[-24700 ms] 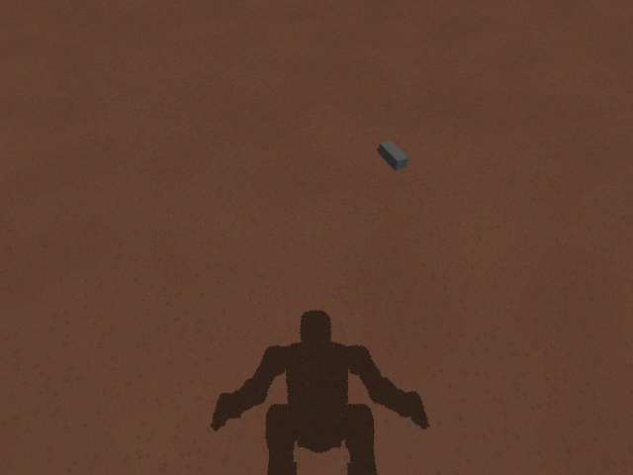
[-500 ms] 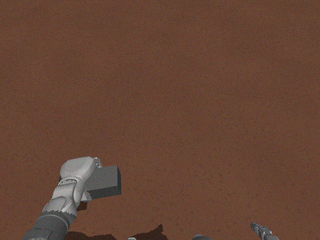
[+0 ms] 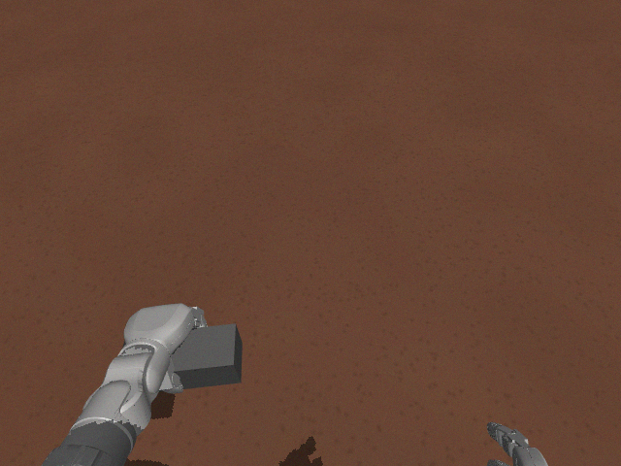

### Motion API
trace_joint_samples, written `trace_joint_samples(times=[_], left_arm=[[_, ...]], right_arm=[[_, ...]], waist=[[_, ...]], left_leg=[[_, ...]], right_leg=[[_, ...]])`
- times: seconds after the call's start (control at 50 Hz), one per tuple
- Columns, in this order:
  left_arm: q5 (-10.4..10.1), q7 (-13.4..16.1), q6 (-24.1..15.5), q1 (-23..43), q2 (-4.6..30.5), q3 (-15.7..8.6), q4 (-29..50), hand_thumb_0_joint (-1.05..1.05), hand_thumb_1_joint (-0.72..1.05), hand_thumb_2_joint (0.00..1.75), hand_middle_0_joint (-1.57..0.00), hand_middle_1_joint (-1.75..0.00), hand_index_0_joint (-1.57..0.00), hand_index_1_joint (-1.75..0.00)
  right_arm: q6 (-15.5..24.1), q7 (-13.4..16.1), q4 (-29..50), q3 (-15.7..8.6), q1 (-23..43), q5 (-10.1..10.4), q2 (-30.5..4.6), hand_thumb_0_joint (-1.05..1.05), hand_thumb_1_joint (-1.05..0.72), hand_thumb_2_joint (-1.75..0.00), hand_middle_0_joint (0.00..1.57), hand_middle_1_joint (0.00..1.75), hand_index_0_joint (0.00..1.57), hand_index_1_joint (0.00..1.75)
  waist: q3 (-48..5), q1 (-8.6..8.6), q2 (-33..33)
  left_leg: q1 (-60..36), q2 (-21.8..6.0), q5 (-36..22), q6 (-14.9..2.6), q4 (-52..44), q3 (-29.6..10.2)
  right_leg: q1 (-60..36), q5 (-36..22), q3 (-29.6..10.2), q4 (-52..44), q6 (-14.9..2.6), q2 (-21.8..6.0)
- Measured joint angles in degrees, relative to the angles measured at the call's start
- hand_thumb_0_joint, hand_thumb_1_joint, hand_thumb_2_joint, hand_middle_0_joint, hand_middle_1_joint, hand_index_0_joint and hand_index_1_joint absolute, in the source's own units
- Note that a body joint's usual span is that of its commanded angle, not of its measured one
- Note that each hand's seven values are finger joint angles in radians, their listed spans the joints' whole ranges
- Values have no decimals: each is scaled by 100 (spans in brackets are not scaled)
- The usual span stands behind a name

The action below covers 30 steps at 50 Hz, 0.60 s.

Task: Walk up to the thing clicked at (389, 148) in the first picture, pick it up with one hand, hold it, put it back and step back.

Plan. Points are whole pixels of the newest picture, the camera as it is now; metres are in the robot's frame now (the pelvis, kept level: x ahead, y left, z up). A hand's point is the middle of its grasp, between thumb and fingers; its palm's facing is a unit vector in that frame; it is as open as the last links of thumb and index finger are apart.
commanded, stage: hold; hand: left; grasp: from above
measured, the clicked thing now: (183, 359) +0.30 +0.21 -0.09
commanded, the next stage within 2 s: crouch in 1.46 s
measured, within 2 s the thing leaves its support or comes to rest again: neither
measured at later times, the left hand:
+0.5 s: hand (168, 358) +0.28 +0.22 -0.04, palm faces -0.45 -0.07 -0.89, open 9.6 cm
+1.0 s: hand (165, 361) +0.27 +0.21 -0.02, palm faces -0.45 -0.07 -0.89, open 9.7 cm
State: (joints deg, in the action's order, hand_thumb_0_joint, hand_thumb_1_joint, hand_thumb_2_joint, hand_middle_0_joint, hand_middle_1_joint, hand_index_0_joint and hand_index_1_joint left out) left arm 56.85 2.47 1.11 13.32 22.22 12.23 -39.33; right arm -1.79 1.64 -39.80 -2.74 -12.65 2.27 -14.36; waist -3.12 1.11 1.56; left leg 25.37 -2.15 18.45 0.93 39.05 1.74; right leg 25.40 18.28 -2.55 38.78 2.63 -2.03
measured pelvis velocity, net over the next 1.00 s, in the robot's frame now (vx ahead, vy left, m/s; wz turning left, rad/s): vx -0.01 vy -0.01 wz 0.00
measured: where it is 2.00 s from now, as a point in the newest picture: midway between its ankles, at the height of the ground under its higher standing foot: outside the picture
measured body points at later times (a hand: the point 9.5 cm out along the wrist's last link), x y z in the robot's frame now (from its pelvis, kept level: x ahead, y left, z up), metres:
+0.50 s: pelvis +0.00 +0.00 +0.01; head +0.01 -0.02 +0.46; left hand +0.30 +0.22 +0.01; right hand +0.14 -0.26 -0.11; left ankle +0.01 +0.13 -0.72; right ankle +0.02 -0.15 -0.72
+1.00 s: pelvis -0.01 -0.01 +0.01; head +0.00 -0.03 +0.46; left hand +0.29 +0.21 +0.03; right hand +0.15 -0.26 -0.09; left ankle +0.01 +0.13 -0.72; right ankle +0.02 -0.15 -0.72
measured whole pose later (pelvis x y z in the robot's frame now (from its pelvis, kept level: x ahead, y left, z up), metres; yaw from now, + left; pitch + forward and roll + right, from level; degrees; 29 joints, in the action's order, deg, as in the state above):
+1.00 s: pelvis -0.01 -0.01 +0.01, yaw +0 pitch +0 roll +1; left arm 56.3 -3.0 0.2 10.0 23.1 11.6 -31.6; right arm -3.3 2.6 -37.6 -1.5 -10.1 3.3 -14.5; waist -0.5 -0.4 2.5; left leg 17.3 -2.2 14.2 1.3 31.0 2.0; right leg 18.1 14.7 -2.6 32.1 2.1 -1.9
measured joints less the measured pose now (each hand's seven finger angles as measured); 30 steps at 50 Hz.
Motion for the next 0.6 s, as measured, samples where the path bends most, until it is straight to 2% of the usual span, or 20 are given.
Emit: trace_joint_samples(times=[0.26,0.6], left_arm=[[125,-77,-39,-71,-3,-40,203,-2,-1,49,-78,-52,-80,-47],[1,-345,-101,-246,11,-41,514,-2,0,48,-77,-52,-80,-47]], right_arm=[[-85,-15,88,12,72,12,-5,1,-90,-90,20,30,20,30],[-100,27,143,65,137,46,-13,1,-90,-90,20,30,20,30]], waist=[[81,-60,-4],[173,-103,78]], left_leg=[[-230,0,-101,6,-203,28],[-546,-3,-279,31,-519,19]], right_leg=[[-205,-94,-23,-173,-9,2],[-488,-227,-6,-412,-38,9]])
